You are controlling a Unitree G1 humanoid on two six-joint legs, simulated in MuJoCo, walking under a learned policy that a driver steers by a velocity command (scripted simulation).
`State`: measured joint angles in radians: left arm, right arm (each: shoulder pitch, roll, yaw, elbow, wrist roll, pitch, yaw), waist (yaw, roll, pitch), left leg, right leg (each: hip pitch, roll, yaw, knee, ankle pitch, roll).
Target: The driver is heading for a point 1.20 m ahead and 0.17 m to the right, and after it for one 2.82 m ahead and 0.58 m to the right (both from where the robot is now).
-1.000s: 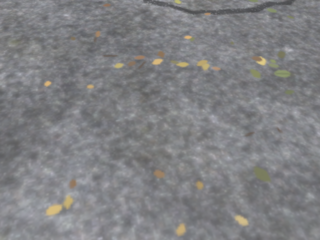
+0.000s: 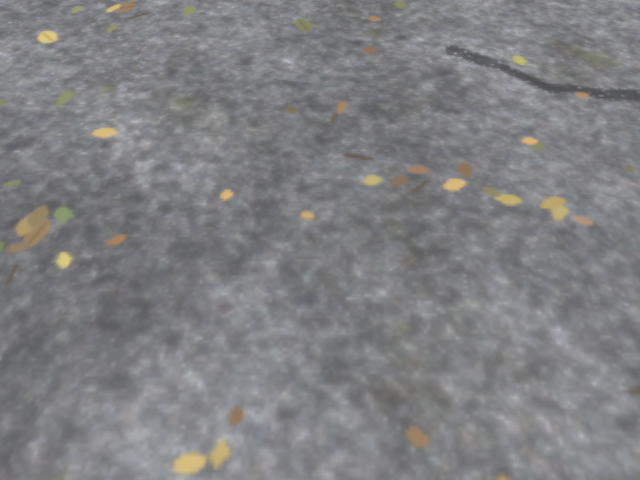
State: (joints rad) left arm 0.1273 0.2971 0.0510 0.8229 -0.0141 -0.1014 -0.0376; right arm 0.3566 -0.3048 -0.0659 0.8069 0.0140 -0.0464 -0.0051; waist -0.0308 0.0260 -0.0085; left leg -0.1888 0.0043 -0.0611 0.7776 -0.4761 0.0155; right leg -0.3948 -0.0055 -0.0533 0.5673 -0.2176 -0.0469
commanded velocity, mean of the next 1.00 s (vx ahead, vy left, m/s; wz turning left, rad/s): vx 0.49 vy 0.00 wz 0.01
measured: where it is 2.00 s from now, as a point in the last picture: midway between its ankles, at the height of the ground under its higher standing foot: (347, 241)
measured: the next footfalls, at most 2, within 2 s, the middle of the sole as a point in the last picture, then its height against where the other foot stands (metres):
left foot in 0.48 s outside the picture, level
right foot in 1.00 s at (401, 372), level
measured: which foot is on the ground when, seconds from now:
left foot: up 0.00-0.46, down 0.48-1.00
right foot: down 0.00-0.50, up 0.52-0.98, down 1.00-1.00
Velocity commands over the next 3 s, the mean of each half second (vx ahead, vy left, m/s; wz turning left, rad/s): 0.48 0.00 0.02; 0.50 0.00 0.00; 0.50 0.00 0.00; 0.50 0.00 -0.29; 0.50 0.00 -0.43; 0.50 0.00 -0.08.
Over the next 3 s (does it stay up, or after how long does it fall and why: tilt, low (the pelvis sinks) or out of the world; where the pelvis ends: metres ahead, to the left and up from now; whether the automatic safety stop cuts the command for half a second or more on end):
stays up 1.65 -0.19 0.01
